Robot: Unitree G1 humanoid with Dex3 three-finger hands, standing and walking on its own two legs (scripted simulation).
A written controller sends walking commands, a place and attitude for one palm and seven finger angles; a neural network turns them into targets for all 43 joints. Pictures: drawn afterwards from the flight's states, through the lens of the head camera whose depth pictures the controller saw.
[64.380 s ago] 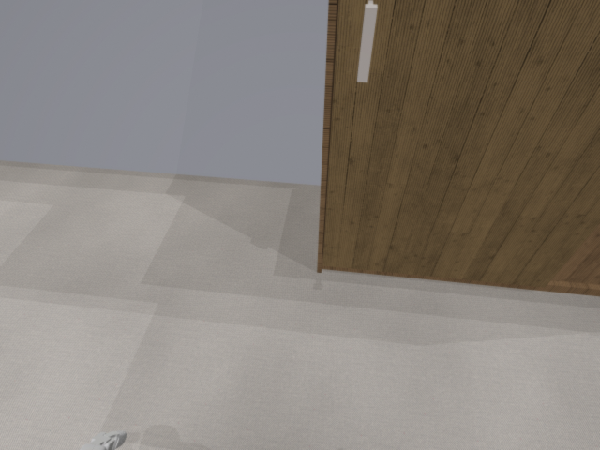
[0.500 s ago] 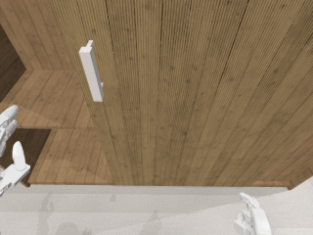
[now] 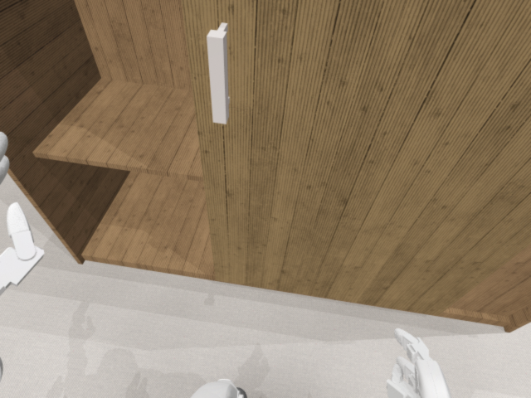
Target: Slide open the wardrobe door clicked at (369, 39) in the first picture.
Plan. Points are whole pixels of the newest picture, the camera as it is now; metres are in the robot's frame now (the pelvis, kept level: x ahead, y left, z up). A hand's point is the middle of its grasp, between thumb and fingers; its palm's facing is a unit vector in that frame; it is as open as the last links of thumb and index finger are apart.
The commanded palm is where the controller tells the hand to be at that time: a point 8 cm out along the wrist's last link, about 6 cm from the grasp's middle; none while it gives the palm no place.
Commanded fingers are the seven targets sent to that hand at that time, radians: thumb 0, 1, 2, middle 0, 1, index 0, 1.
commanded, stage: step back with the hand held close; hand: left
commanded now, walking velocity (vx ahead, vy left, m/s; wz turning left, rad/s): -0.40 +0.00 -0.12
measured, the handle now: (222, 74) +0.58 +0.14 +0.18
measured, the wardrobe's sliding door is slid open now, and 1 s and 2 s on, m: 0.56 0.56 0.56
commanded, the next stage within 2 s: stop stepping back and stand still in 0.16 s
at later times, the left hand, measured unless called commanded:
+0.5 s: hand out of the picture +0.14 +0.25 +0.20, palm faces +0.35 -0.84 -0.41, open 7.4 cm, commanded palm +0.09 +0.29 +0.19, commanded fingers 0.00 0.90 0.90 -0.20 -0.30 -0.20 -0.30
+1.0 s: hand (11, 317) +0.14 +0.24 +0.20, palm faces +0.24 -0.79 -0.57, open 7.4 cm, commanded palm +0.10 +0.28 +0.19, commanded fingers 0.00 0.90 0.90 -0.20 -0.30 -0.20 -0.30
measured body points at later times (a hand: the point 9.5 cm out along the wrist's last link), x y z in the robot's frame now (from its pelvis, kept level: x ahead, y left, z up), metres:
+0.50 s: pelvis -0.09 +0.01 +0.01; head -0.06 +0.05 +0.46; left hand +0.12 +0.29 +0.22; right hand +0.07 -0.22 -0.05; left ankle +0.07 +0.08 -0.71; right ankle -0.25 -0.07 -0.71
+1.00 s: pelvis -0.09 +0.01 +0.01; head -0.09 +0.03 +0.46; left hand +0.13 +0.28 +0.23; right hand -0.02 -0.24 -0.08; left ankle -0.04 +0.10 -0.72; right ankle -0.13 -0.07 -0.72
